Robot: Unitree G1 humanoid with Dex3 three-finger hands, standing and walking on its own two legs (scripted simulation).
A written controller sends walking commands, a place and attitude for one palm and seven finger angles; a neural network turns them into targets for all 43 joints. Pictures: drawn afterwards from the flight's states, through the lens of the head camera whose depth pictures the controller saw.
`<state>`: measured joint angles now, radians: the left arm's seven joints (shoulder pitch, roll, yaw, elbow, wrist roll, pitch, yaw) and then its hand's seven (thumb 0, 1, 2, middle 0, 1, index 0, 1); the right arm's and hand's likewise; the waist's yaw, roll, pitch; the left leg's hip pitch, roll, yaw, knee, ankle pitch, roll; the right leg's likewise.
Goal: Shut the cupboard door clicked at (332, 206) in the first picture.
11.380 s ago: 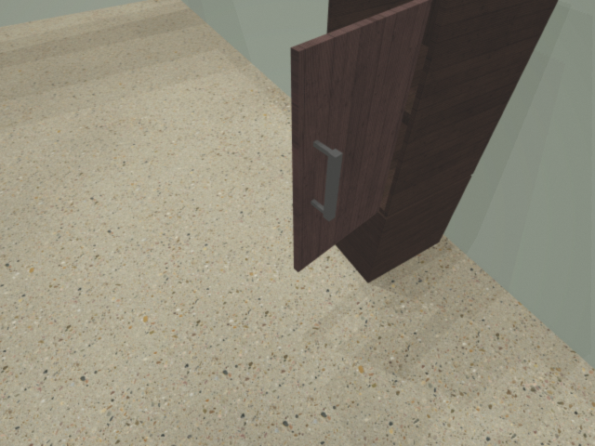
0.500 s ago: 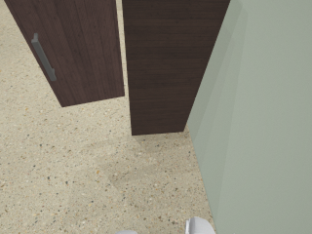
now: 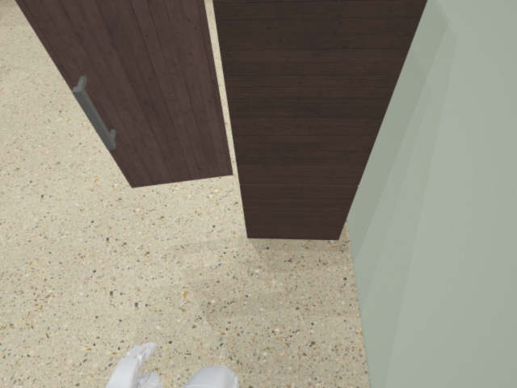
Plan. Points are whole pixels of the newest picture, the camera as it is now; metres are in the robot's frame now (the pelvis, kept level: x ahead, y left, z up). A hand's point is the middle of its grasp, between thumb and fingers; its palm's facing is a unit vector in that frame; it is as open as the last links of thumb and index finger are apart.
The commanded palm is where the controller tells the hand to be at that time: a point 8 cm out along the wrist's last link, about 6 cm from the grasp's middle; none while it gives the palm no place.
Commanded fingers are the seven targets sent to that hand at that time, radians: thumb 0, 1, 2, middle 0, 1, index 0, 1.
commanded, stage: turn to face it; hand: left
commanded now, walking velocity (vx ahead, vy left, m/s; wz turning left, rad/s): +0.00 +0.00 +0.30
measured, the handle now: (97, 115) +0.70 +0.39 -0.02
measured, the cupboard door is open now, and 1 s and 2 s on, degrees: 100 100 100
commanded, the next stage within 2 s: take the last steps up to it in 0.10 s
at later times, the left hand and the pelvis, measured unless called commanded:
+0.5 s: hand out of the picture +0.01 +0.23 -0.17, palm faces +0.23 -0.95 -0.21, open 7.4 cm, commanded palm none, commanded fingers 0.00 0.90 0.90 -0.20 -0.30 -0.20 -0.30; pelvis +0.04 +0.04 +0.00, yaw +10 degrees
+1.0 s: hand out of the picture +0.13 +0.21 -0.16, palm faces +0.28 -0.94 -0.19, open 7.3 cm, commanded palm none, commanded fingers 0.00 0.90 0.90 -0.20 -0.30 -0.20 -0.30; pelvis +0.17 +0.04 +0.01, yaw +14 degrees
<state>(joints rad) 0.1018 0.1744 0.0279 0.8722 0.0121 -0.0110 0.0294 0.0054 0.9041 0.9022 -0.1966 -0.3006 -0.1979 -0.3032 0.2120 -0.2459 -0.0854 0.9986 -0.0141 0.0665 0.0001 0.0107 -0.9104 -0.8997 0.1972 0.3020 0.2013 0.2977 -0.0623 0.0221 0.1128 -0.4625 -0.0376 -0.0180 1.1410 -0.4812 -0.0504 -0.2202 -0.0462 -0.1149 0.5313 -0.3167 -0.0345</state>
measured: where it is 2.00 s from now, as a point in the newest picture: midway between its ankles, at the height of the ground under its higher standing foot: (247, 368)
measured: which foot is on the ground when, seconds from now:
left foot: up 0.00-0.28, down 0.30-0.70, up 0.72-1.00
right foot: down 0.00-0.30, up 0.32-0.68, down 0.70-1.00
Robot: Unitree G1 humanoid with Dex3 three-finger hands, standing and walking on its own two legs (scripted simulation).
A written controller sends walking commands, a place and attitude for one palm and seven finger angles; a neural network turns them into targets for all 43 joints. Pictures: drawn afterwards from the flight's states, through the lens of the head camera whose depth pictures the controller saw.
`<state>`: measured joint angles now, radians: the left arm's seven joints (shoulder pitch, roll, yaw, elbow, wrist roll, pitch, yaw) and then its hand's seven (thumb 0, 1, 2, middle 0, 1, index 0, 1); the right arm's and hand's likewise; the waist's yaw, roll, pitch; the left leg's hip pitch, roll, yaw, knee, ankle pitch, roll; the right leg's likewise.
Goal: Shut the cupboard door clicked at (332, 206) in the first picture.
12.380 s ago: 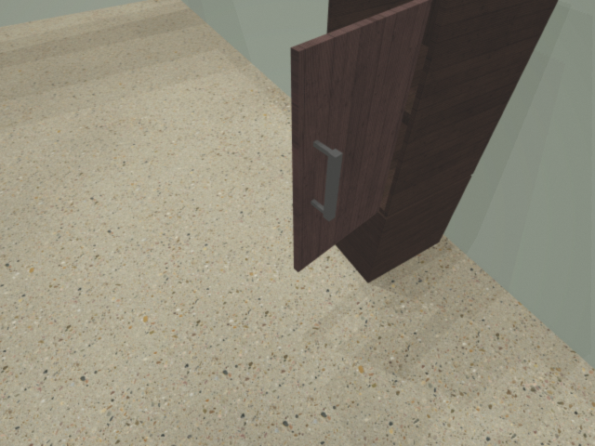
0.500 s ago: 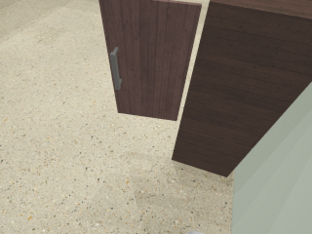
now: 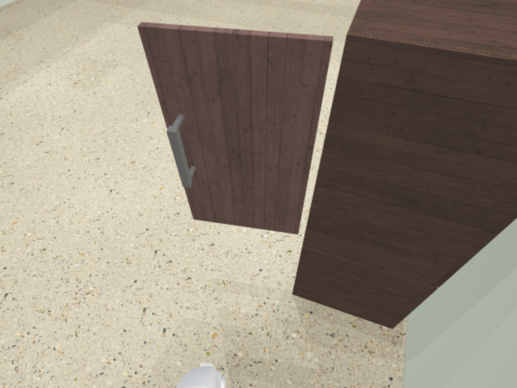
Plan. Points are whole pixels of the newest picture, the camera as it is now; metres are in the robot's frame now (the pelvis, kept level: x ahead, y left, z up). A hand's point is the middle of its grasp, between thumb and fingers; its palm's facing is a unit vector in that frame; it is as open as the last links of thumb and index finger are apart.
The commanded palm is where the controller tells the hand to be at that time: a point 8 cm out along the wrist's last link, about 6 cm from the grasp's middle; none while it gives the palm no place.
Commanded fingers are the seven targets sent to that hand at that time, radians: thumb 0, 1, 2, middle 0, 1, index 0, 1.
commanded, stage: take the last steps up to it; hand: left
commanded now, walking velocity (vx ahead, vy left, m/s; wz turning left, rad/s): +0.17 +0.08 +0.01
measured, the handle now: (183, 153) +0.60 +0.21 -0.03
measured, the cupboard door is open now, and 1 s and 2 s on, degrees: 100 100 100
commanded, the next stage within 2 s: come to a stop and stand still in 0.04 s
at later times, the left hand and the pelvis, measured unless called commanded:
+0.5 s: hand (137, 373) +0.17 +0.24 -0.18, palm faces -0.01 -0.97 -0.22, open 7.4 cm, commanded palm none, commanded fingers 0.00 0.90 0.90 -0.20 -0.30 -0.20 -0.30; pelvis +0.10 +0.05 -0.01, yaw -3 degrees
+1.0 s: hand (168, 386) +0.15 +0.18 -0.18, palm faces -0.01 -0.98 -0.20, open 7.2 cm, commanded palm none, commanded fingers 0.00 0.90 0.90 -0.20 -0.30 -0.20 -0.30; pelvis +0.10 +0.00 -0.01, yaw -3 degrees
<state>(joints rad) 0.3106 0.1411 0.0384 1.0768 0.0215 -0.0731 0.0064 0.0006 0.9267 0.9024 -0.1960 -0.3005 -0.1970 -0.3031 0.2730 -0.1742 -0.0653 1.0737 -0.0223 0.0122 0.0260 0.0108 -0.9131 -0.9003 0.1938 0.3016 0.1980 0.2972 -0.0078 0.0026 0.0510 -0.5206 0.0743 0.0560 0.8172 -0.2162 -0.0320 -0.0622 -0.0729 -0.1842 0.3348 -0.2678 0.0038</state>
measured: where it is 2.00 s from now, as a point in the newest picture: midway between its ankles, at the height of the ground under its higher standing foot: outside the picture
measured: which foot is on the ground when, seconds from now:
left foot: up 0.00-0.12, down 0.14-1.00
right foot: down 0.00-0.14, up 0.16-0.58, down 0.60-1.00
